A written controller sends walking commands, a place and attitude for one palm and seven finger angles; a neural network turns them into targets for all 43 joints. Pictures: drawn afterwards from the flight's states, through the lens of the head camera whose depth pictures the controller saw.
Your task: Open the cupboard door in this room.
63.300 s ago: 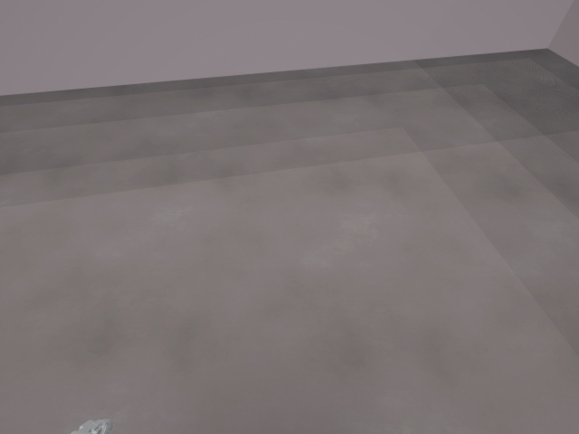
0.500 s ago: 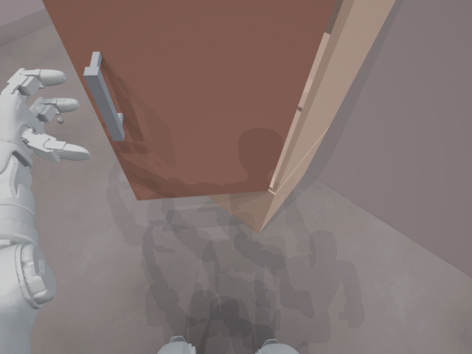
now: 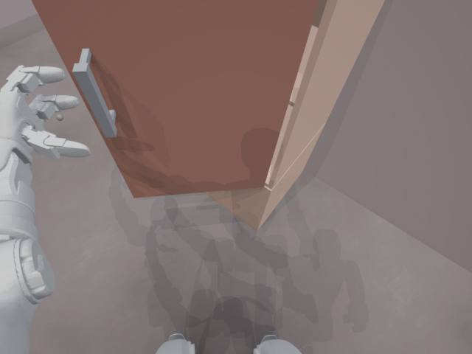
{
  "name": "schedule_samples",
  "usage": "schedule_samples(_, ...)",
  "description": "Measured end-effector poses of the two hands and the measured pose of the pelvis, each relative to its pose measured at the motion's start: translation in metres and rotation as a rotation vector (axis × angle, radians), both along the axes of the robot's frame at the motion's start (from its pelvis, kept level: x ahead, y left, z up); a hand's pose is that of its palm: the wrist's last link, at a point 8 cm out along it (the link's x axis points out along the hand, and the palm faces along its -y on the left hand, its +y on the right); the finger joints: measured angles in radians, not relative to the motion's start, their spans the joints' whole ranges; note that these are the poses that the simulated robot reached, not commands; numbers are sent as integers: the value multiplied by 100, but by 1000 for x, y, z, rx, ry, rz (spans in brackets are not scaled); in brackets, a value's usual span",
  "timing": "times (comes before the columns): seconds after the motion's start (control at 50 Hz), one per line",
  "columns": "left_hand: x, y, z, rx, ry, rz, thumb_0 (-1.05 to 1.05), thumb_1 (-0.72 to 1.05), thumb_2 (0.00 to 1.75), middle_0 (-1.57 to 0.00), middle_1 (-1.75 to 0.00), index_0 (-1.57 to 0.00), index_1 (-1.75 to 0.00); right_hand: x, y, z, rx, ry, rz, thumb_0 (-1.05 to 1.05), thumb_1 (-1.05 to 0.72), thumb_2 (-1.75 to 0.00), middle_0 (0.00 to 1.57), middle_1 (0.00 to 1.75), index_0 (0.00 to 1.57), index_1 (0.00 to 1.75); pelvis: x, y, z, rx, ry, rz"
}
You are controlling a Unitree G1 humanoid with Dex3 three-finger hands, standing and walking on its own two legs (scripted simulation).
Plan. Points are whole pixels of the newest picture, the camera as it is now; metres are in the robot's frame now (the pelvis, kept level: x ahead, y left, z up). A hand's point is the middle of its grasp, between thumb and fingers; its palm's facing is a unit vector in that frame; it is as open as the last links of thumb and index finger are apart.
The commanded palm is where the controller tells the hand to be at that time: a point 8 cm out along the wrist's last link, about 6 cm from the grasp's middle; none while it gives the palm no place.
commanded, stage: slide the fingers in behind the handle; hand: left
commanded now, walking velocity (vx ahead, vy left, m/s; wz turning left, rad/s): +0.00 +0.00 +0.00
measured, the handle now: (99, 96) +0.53 +0.21 +0.10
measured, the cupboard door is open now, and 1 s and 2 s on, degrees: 45 45 44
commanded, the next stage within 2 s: close the thumb around the handle in 1.44 s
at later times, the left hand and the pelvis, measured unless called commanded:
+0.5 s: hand (81, 116) +0.48 +0.23 +0.11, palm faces +0.06 -1.00 -0.01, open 14.0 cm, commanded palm +0.45 +0.27 +0.10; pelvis +0.00 +0.01 +0.00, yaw +0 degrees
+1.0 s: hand (98, 119) +0.47 +0.20 +0.11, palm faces +0.06 -1.00 +0.01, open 14.0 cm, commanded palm +0.45 +0.25 +0.10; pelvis +0.00 +0.00 +0.00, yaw +0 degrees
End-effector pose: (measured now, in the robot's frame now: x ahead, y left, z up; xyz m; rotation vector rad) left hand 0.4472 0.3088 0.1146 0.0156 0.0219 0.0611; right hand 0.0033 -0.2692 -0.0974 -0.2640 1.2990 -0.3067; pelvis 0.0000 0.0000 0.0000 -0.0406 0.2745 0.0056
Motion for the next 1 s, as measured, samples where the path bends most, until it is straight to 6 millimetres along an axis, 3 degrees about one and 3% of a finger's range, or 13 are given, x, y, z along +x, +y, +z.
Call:
schedule_samples(0.2,7,-18,-7,-15,5,-3,-1,-50,30,-30,-120,-30,-120,-4,0,2,-2,-12,-18,1,-90,-90,20,30,21,30,-1,1,0,2,2,-8)
schedule_samples(0.72,4,-42,-8,-13,-19,9,-1,-50,30,-30,-120,-30,-120,22,13,-3,45,-82,9,1,-90,-90,20,30,21,30,3,5,0,6,-16,-9)
schedule_samples(1.0,1,-55,-8,-21,-20,0,-1,-50,30,-30,-120,-30,-120,15,9,-6,44,-68,19,1,-90,-90,20,30,21,30,-2,3,-1,7,-22,2)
